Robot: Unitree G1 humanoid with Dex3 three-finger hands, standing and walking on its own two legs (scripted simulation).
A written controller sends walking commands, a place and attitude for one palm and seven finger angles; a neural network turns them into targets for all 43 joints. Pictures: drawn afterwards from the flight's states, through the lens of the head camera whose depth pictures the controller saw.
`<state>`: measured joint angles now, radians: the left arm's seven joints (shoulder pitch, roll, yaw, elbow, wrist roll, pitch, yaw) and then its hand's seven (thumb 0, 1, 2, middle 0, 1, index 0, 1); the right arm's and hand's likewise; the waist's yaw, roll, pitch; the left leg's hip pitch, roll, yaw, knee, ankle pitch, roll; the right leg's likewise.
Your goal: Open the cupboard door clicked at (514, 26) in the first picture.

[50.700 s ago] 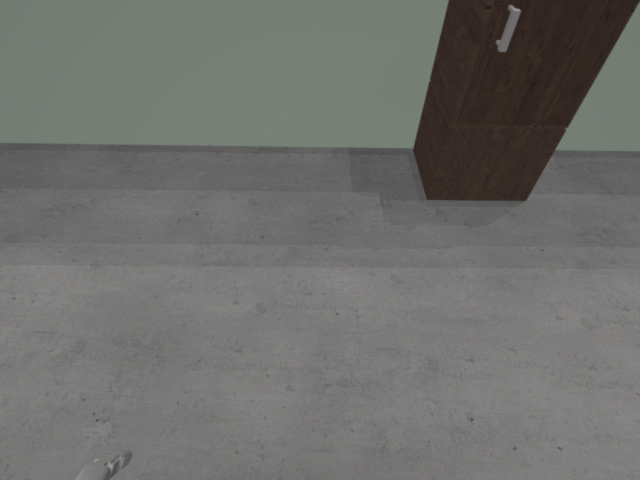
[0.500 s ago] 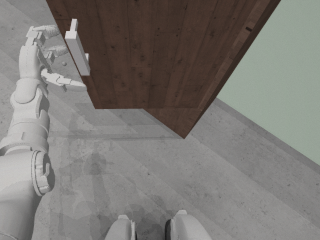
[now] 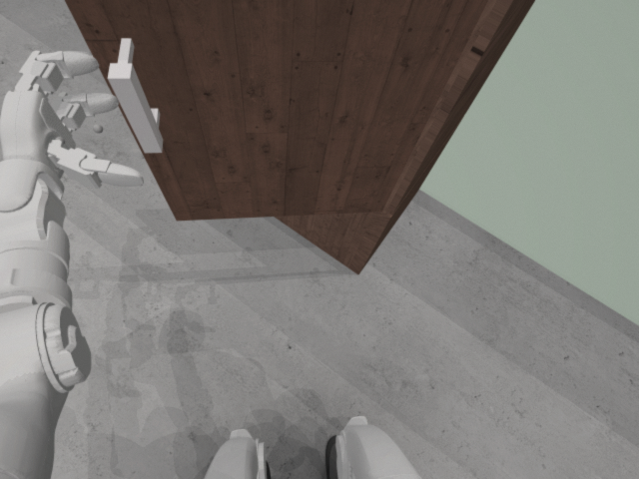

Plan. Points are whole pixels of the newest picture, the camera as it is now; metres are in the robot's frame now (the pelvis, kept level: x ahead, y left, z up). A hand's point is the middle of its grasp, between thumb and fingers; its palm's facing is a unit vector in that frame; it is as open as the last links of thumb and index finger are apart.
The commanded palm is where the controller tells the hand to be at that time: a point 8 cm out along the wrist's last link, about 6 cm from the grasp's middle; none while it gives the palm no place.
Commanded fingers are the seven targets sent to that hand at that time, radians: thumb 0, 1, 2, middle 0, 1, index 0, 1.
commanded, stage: move the hooked fingers beside the handle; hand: left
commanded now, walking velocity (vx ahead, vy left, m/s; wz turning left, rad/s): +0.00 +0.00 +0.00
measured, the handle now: (140, 99) +0.55 +0.18 +0.08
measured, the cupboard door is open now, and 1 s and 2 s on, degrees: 41 41 41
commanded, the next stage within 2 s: slide the fingers in behind the handle in 1.58 s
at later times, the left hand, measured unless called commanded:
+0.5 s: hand (80, 124) +0.51 +0.24 +0.08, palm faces +0.02 -1.00 -0.03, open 14.0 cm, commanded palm +0.49 +0.28 +0.07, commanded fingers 0.00 -0.50 0.30 -0.30 -1.20 -0.30 -1.20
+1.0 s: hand (55, 131) +0.50 +0.26 +0.08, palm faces -0.01 -1.00 -0.01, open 14.0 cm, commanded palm +0.49 +0.29 +0.07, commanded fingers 0.00 -0.50 0.30 -0.30 -1.20 -0.30 -1.20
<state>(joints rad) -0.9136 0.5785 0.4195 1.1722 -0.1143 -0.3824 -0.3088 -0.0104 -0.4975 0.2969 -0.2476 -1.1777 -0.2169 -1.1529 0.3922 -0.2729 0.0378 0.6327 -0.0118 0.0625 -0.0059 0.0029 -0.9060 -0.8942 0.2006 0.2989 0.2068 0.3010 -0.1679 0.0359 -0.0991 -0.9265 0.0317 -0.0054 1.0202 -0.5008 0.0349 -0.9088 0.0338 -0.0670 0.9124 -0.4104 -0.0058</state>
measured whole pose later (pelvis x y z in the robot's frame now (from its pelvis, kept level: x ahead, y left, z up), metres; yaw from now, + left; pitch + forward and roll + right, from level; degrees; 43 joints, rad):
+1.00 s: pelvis -0.01 +0.01 -0.01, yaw -1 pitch +24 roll -5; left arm -0.95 0.70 0.47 1.19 -0.12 -0.34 -0.44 -0.01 -0.50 0.30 -0.30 -1.20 -0.30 -1.20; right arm 0.40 -0.29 0.06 0.61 -0.01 0.07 -0.03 0.00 -0.90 -0.89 0.20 0.30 0.21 0.30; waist -0.18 0.03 -0.09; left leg -0.99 0.03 -0.01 1.06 -0.50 0.05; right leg -0.95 0.04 -0.07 0.92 -0.39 0.00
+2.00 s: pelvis -0.01 +0.00 -0.01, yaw -1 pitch +25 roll -4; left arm -0.99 0.68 0.48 1.23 -0.09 -0.32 -0.36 -0.01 -0.50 0.30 -0.30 -1.20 -0.31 -1.21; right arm 0.40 -0.28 0.07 0.61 -0.01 0.06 -0.03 0.00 -0.91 -0.89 0.20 0.30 0.21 0.30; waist -0.20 0.03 -0.09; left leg -0.99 0.04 0.00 1.05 -0.50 0.03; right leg -0.97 0.05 -0.06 0.94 -0.40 -0.01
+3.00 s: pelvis +0.00 +0.00 +0.00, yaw +3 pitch +23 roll -5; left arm -0.95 0.47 0.26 1.16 -0.15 -0.38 -0.16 -0.01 -0.50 0.30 -0.15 -1.16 -0.12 -1.14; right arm 0.39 -0.25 0.02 0.69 -0.03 0.03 0.02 0.00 -0.91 -0.89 0.20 0.30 0.21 0.30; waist -0.13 0.04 -0.11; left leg -0.94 0.00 -0.05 1.03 -0.49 0.03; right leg -0.90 0.01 -0.10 0.91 -0.42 0.00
